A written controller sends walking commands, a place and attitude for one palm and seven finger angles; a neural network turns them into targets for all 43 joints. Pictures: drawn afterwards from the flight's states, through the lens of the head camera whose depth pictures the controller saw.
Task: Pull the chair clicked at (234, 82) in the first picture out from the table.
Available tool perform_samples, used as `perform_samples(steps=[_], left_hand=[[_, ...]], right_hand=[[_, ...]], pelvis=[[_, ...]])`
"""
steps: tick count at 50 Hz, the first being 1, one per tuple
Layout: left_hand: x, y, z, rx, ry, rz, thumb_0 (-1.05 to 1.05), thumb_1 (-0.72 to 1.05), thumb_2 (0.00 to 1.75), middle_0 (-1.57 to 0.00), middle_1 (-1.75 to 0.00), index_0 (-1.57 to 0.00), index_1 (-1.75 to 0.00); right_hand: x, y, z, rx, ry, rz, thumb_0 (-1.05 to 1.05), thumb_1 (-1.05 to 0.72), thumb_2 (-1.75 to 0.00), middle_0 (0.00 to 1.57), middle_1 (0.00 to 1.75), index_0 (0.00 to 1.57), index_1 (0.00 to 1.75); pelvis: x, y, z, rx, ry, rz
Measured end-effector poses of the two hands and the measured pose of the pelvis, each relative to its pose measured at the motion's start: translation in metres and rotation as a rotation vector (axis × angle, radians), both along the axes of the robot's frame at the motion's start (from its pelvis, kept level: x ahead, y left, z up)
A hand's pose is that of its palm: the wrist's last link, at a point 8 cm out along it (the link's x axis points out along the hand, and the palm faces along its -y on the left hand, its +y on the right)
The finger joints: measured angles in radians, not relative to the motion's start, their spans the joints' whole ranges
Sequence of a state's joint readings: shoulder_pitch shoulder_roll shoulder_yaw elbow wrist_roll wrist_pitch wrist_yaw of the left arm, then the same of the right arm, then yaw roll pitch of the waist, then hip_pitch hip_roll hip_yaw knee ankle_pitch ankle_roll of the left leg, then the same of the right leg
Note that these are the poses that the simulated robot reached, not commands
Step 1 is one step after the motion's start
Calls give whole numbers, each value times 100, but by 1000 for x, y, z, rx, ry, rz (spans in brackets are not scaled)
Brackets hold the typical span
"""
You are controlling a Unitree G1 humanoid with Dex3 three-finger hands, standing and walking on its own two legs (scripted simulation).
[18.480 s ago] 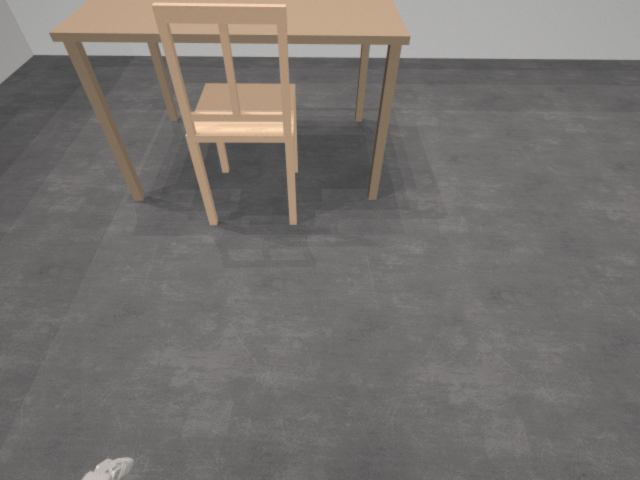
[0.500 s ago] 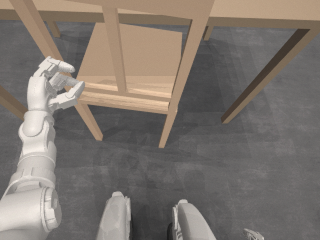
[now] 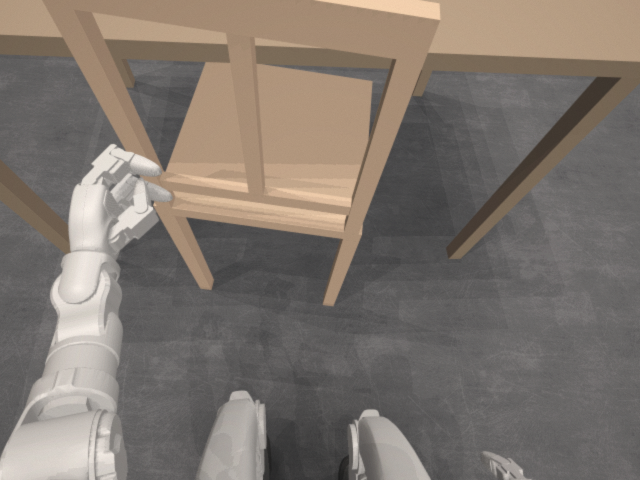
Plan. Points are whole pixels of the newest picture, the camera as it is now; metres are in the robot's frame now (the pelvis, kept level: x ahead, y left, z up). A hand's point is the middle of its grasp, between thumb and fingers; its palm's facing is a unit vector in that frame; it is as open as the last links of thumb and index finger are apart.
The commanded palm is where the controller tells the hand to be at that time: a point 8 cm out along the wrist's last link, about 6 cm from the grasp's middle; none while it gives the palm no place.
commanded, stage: hook a spindle and tug to test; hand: left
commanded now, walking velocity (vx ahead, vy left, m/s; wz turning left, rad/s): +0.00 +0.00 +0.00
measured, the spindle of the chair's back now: (250, 128) +0.55 +0.10 +0.04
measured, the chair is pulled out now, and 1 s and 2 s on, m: -0.05 -0.05 -0.05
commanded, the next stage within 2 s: open the thumb and straighten the fingers in 0.20 s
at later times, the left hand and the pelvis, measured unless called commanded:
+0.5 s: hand (153, 218) +0.42 +0.20 +0.02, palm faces +0.05 -1.00 -0.04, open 6.0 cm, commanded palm +0.39 +0.24 +0.03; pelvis +0.00 +0.00 +0.00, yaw +0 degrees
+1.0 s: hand (152, 209) +0.43 +0.20 +0.03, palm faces +0.06 -1.00 -0.04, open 16.8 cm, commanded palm +0.40 +0.24 +0.03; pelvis +0.00 -0.01 +0.00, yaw +0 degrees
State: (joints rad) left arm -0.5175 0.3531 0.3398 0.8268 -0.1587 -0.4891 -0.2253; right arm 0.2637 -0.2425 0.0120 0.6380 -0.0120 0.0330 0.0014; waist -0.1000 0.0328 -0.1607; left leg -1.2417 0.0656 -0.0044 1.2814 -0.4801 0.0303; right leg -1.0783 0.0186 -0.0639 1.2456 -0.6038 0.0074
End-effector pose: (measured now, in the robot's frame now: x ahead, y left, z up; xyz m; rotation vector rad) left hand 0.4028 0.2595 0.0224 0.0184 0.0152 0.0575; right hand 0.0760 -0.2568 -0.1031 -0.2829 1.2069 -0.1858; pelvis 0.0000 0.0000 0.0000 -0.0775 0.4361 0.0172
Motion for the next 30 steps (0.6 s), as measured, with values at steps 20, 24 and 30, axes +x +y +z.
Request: perform_samples(steps=[20,24,30], left_hand=[[-7,-1,0,24,8,-5,2,84,87,-50,-145,-51,-145],[-8,-3,3,25,7,-10,2,61,76,-50,-145,-50,-145],[-8,-6,4,22,16,-8,1,7,49,-48,-141,-49,-141]], right_hand=[[17,6,1,-1,-56,34,0,-90,-90,20,30,20,30],[12,7,0,8,-43,24,0,-90,-90,20,30,20,30],[6,5,1,10,-28,17,0,-90,-90,20,30,20,30]], pelvis=[[-3,4,-1,-3,-9,6],[-3,3,0,-2,-11,4],[-2,2,2,2,-13,3]])
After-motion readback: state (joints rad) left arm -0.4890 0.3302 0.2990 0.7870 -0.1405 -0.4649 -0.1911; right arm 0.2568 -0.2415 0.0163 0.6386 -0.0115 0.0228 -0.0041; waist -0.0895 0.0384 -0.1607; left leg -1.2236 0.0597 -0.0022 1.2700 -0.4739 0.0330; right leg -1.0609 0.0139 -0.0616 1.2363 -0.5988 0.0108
